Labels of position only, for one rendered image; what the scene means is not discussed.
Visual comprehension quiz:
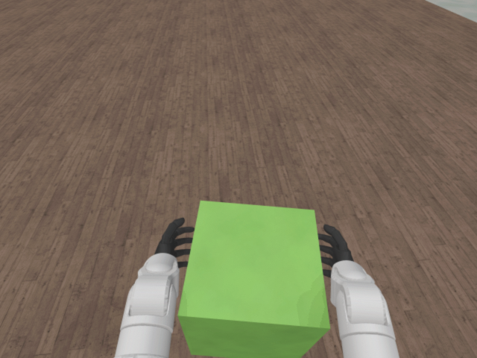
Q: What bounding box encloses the robot left hand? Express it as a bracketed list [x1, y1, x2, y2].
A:
[155, 218, 195, 268]

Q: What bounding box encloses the left robot forearm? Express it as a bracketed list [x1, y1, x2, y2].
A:
[114, 253, 180, 358]

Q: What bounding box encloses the robot right hand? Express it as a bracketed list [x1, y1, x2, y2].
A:
[318, 224, 354, 278]

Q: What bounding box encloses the carton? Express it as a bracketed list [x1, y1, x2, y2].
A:
[177, 201, 330, 358]

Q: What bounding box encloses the right robot forearm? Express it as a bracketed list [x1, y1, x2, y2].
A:
[330, 260, 399, 358]

